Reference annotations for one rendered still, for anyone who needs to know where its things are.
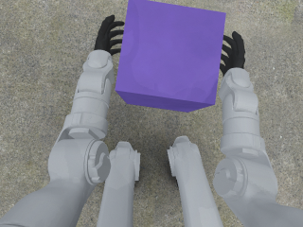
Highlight left robot upper arm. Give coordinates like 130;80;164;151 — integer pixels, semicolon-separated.
0;138;111;227

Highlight robot right forearm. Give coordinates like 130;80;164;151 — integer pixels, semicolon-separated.
218;67;274;171

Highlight right robot thigh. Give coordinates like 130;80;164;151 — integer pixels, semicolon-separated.
167;141;223;227

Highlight right robot hand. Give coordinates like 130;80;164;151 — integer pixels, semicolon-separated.
220;31;245;76

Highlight left robot thigh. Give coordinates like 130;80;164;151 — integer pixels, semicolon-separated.
97;147;140;227

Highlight carton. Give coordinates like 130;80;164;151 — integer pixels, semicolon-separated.
115;0;226;113

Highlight right robot upper arm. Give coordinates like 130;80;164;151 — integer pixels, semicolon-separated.
212;156;303;227

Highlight robot left forearm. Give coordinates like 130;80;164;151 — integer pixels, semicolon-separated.
47;49;115;176

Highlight left robot hand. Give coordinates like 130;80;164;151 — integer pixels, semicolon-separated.
94;14;125;56

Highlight robot thigh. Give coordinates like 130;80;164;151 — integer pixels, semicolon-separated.
167;141;223;227
97;147;140;227

